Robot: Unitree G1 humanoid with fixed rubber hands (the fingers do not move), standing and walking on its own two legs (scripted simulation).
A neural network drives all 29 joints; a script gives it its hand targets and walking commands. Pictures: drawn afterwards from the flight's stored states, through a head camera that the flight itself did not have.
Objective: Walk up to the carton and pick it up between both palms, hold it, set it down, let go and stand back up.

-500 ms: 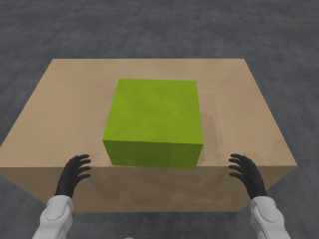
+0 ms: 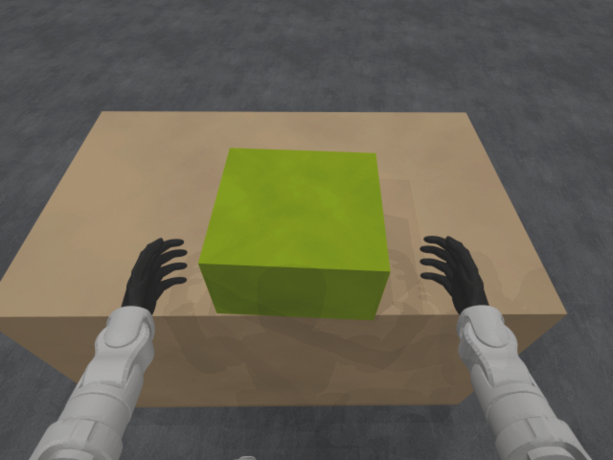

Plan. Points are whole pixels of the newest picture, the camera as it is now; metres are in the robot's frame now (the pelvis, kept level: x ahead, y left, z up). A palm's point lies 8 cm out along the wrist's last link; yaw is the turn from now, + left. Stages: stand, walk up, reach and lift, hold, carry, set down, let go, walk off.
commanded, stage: reach and lift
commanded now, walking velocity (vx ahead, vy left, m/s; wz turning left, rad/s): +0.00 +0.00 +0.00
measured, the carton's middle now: (298, 230) +0.51 +0.02 -0.06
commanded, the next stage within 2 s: none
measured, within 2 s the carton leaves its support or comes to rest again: neither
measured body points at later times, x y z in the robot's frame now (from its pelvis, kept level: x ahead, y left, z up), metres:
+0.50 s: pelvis -0.01 +0.01 -0.01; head +0.06 +0.03 +0.44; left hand +0.42 +0.24 +0.03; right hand +0.42 -0.19 +0.04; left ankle +0.07 +0.12 -0.72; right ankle -0.06 -0.08 -0.72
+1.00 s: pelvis +0.00 +0.00 -0.01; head +0.11 +0.01 +0.42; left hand +0.46 +0.22 +0.02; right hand +0.45 -0.21 +0.03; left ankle +0.07 +0.12 -0.72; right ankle -0.06 -0.08 -0.71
